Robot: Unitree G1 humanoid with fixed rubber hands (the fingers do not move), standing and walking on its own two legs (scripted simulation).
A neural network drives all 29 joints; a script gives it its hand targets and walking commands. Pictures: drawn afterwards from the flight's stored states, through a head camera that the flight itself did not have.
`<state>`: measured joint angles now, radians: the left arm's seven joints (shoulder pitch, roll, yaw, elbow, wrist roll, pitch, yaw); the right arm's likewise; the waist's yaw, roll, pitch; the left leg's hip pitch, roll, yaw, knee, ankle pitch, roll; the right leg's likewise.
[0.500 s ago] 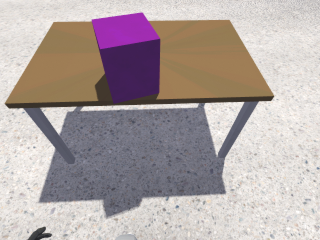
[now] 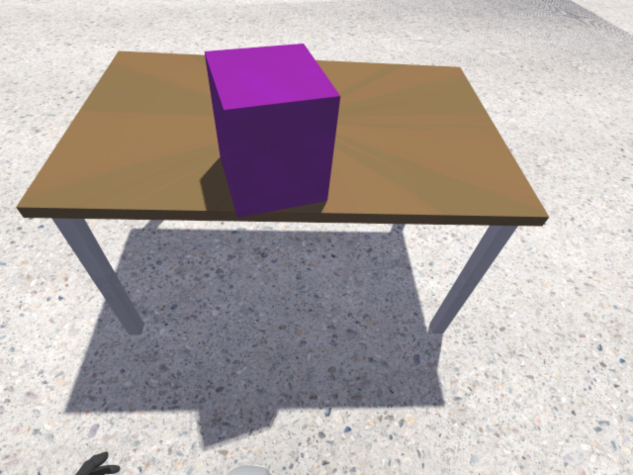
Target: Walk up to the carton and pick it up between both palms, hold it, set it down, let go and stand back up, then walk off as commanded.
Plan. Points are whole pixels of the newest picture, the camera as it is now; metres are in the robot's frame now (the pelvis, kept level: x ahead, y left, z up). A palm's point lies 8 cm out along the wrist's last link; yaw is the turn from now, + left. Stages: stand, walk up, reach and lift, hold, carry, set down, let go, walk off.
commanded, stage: walk up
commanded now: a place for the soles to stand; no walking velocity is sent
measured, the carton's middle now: (270, 131) +0.74 +0.09 +0.01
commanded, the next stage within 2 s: none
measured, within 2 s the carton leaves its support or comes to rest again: neither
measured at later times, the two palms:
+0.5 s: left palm out of the picture +0.08 +0.27 -0.10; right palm out of the picture +0.08 -0.35 -0.10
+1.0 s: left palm out of the picture +0.12 +0.28 -0.10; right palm out of the picture +0.08 -0.36 -0.11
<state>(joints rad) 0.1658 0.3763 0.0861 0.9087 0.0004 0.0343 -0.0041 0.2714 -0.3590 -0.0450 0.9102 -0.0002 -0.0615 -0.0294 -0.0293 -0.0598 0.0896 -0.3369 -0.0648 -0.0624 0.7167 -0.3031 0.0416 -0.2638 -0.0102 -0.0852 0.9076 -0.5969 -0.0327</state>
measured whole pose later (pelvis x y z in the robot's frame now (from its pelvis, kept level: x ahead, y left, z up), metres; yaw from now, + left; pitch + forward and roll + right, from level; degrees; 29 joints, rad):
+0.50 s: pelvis +0.01 -0.04 +0.01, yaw +0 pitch -1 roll +2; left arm 0.22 0.35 0.09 0.91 0.00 -0.01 0.00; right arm 0.19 -0.36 -0.05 0.91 0.00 -0.03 -0.03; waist -0.03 -0.03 0.09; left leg -0.48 -0.04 -0.07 0.87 -0.39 0.02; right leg -0.24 -0.01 -0.09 0.66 -0.41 -0.06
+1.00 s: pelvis +0.02 -0.05 +0.00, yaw +0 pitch -2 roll +2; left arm 0.16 0.42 0.10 0.91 0.00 0.02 -0.01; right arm 0.21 -0.36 -0.05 0.91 0.00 -0.04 -0.03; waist -0.03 -0.03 0.12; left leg -0.39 -0.03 -0.08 0.75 -0.30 0.00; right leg -0.27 0.00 -0.08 0.73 -0.41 -0.06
